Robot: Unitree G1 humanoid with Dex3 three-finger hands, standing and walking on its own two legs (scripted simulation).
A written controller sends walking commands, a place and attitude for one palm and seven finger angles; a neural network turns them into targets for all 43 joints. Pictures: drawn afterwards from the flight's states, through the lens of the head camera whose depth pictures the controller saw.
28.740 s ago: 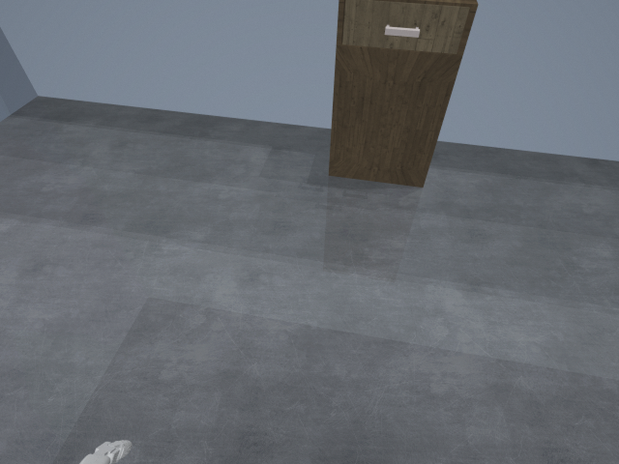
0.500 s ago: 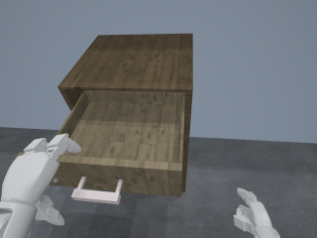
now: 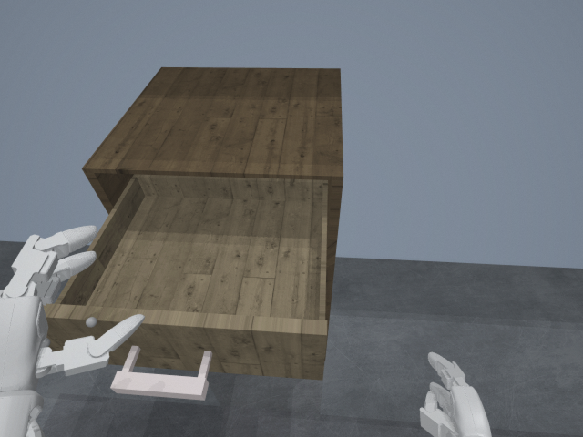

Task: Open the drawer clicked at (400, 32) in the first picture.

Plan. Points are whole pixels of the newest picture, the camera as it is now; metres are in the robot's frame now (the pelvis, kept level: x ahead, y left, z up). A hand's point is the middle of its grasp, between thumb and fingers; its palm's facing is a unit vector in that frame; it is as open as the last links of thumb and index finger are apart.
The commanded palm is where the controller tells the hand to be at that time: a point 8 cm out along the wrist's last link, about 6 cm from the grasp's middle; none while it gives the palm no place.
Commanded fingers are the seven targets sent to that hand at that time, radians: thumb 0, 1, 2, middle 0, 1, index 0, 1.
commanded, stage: draw the hand back to the body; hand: left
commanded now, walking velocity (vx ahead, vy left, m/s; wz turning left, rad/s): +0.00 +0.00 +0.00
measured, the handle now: (165, 370) +0.21 +0.21 -0.02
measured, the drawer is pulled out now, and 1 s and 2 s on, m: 0.30 0.30 0.30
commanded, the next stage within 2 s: step back with the hand held close in 0.46 s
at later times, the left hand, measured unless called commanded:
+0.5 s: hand (86, 335) +0.17 +0.22 +0.16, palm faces +0.40 -0.82 -0.42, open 7.5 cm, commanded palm +0.12 +0.27 +0.18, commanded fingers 0.00 0.90 0.90 -0.20 -0.30 -0.20 -0.30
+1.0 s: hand (44, 373) +0.14 +0.25 +0.15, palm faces +0.31 -0.81 -0.50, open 7.4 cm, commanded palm +0.07 +0.29 +0.18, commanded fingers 0.00 0.90 0.90 -0.20 -0.30 -0.20 -0.30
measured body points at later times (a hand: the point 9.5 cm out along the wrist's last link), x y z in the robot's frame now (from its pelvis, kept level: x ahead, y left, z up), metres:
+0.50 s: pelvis -0.01 -0.01 +0.00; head -0.02 -0.04 +0.45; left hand +0.14 +0.26 +0.18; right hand +0.20 -0.22 -0.08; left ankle -0.04 +0.12 -0.74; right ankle -0.03 -0.11 -0.74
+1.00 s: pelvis -0.05 +0.01 +0.00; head -0.02 +0.01 +0.44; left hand +0.11 +0.29 +0.18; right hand +0.15 -0.23 -0.08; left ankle -0.04 +0.12 -0.74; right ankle -0.03 -0.11 -0.74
